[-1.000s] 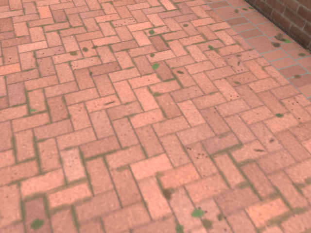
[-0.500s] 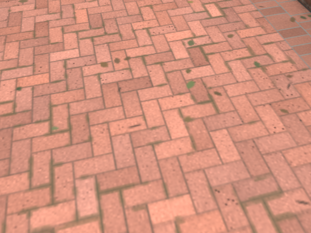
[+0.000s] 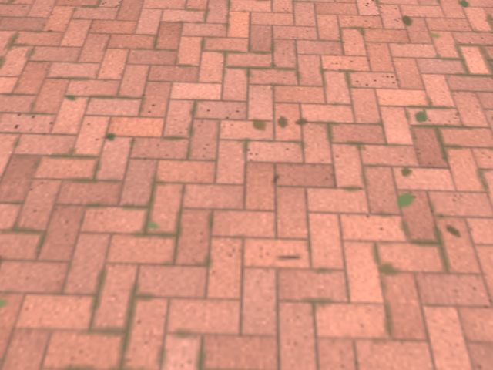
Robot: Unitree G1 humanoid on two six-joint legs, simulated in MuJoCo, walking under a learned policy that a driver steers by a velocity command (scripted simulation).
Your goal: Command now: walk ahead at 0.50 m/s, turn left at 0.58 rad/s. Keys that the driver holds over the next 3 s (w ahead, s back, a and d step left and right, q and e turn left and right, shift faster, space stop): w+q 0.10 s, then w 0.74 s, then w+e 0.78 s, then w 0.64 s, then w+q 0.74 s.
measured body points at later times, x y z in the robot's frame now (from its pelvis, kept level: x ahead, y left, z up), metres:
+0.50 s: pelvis +0.29 -0.06 +0.00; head +0.31 -0.06 +0.45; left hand +0.33 +0.23 -0.11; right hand +0.46 -0.31 -0.11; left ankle +0.25 +0.08 -0.66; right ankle +0.32 -0.15 -0.74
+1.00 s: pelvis +0.55 +0.05 +0.00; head +0.57 +0.07 +0.45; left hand +0.60 +0.34 -0.12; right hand +0.70 -0.20 -0.09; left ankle +0.56 +0.14 -0.74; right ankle +0.55 -0.11 -0.65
